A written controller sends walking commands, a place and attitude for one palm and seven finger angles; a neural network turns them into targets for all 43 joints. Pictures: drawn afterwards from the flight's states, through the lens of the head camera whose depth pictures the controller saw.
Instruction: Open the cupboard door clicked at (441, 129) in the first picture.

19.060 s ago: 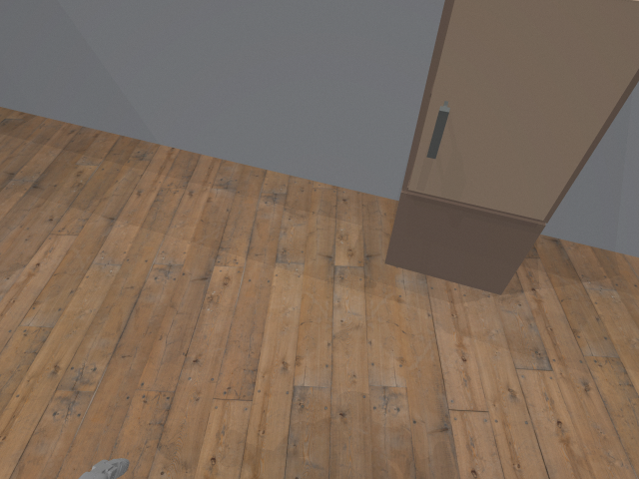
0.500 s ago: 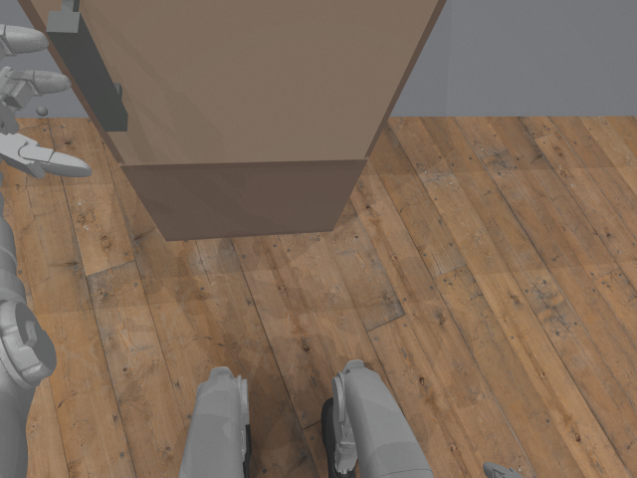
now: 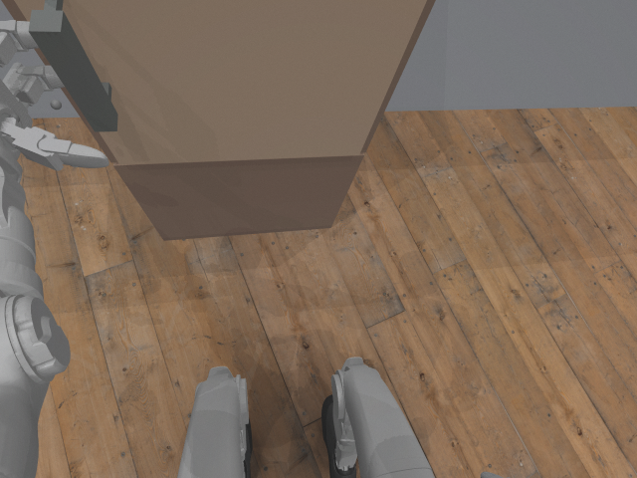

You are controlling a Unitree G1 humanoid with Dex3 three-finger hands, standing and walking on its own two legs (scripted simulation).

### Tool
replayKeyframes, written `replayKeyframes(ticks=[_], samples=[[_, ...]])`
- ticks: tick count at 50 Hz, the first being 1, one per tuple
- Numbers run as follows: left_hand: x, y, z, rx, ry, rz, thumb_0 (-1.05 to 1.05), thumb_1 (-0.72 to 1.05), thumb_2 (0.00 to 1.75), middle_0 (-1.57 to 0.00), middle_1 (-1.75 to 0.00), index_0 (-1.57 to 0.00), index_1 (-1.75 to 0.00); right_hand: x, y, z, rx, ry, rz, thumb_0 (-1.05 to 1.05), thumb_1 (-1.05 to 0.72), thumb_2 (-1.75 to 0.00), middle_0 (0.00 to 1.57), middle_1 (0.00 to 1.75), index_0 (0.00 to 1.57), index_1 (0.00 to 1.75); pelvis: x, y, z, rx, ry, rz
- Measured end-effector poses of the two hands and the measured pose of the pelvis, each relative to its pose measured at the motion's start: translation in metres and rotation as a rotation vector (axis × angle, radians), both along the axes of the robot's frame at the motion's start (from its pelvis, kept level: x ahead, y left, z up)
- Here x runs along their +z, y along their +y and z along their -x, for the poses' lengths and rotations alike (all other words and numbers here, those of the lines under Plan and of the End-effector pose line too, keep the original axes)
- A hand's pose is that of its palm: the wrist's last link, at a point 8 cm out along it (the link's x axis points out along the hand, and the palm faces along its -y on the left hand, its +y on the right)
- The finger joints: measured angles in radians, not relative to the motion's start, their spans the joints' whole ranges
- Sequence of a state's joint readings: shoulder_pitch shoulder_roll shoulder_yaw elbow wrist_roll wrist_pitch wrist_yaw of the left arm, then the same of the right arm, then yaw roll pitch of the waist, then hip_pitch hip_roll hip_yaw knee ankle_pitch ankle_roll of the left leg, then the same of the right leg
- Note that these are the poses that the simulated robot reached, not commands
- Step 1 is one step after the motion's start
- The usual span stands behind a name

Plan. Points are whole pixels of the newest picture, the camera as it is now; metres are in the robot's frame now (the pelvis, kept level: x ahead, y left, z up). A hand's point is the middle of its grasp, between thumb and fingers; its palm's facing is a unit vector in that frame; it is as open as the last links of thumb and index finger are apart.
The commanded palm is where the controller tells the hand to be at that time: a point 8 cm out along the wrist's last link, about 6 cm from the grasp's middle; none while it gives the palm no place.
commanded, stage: slide the fingers in behind the handle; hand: left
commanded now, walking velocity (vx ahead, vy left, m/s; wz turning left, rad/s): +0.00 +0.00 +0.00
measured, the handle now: (82, 64) +0.57 +0.24 +0.06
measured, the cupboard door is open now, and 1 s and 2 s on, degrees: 0 0 2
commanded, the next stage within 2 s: close the thumb around the handle in 0.88 s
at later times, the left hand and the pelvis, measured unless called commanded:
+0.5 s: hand (98, 105) +0.52 +0.22 +0.05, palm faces +0.06 -1.00 -0.02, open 14.0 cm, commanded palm +0.50 +0.25 +0.05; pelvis +0.01 +0.00 +0.01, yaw +1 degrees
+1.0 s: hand (92, 106) +0.52 +0.22 +0.06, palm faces +0.07 -1.00 -0.01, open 13.9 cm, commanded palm +0.50 +0.25 +0.05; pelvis +0.01 +0.00 +0.01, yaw +1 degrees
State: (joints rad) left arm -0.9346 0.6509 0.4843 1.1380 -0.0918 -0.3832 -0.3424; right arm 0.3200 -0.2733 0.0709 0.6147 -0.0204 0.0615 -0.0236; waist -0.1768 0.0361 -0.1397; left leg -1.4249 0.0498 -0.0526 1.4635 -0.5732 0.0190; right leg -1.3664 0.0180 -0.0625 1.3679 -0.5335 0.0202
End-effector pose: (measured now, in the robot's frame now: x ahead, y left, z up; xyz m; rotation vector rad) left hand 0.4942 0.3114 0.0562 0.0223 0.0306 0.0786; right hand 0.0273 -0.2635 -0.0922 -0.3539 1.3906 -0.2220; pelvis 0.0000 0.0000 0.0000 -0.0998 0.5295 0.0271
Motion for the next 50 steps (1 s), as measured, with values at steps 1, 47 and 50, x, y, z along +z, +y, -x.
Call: replayKeyframes(ticks=[1,47,50], samples=[[0.0,-0.001,0.0,-0.003,0.0,-0.001,-0.01,-0.5,0.3,-0.3,-1.2,-0.31,-1.21,0.0,0.0,0.0,0.001,0.001,0.0,0.01,-0.9,-0.89,0.21,0.3,0.21,0.3,0.0,0.0,0.0,0.001,0.001,0.0],[0.002,-0.037,0.002,-0.001,-0.02,0.004,-0.01,-0.5,0.3,-0.31,-1.2,-0.31,-1.2,0.004,-0.003,-0.014,-0.013,-0.028,-0.025,0.01,-0.9,-0.89,0.21,0.3,0.21,0.3,0.009,-0.003,-0.006,0.0,-0.023,-0.016],[0.003,-0.037,0.004,-0.005,-0.021,0.007,-0.01,-0.5,0.3,-0.31,-1.2,-0.31,-1.2,0.005,-0.003,-0.015,-0.009,-0.034,-0.023,0.01,-0.9,-0.89,0.21,0.3,0.21,0.3,0.01,-0.003,-0.006,0.0,-0.025,-0.016]])
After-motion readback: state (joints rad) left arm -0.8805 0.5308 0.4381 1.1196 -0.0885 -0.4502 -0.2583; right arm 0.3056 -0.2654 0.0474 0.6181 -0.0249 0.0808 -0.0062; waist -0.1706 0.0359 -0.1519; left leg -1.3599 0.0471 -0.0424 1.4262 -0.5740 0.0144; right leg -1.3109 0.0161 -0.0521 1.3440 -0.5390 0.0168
